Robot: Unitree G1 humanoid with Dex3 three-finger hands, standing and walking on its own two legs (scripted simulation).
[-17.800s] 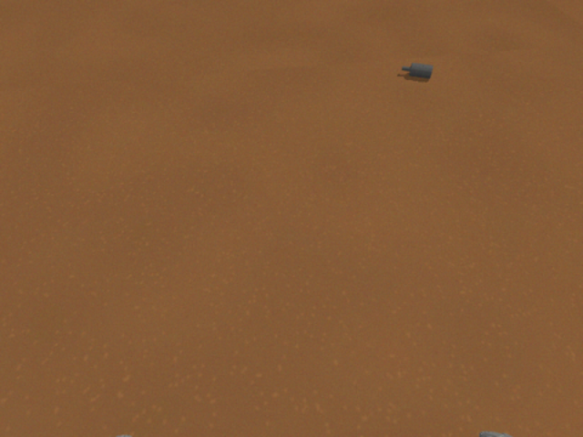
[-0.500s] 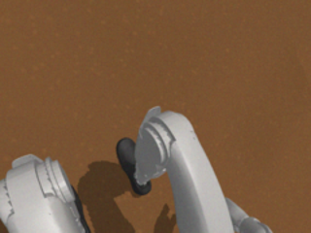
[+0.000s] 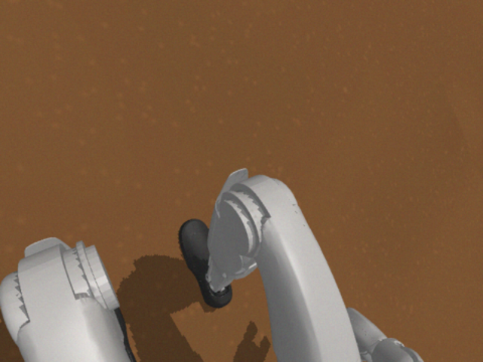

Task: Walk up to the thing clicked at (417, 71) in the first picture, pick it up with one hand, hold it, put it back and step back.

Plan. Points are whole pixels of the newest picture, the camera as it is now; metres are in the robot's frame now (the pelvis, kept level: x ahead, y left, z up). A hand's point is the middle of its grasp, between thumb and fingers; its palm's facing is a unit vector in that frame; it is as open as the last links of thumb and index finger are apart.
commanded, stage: close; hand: left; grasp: from above
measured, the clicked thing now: out of the picture +0.47 +0.33 -0.27
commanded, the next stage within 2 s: settle in 0.72 s
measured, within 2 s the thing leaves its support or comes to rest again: leaves its support in 1.14 s
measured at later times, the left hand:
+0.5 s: hand out of the picture +0.46 +0.30 -0.25, palm faces -0.48 -0.08 -0.87, open 10.8 cm
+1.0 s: hand out of the picture +0.46 +0.30 -0.25, palm faces -0.48 -0.08 -0.87, open 10.7 cm
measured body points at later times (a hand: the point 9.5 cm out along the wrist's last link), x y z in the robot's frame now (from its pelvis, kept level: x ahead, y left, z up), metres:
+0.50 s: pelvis +0.00 +0.00 +0.00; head +0.28 +0.12 +0.32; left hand +0.48 +0.30 -0.20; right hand +0.03 -0.26 -0.05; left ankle +0.06 +0.11 -0.28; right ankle +0.14 -0.11 -0.28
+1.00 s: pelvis +0.00 +0.00 +0.00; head +0.28 +0.13 +0.32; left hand +0.48 +0.30 -0.20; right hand +0.04 -0.26 -0.04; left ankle +0.06 +0.11 -0.28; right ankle +0.14 -0.11 -0.28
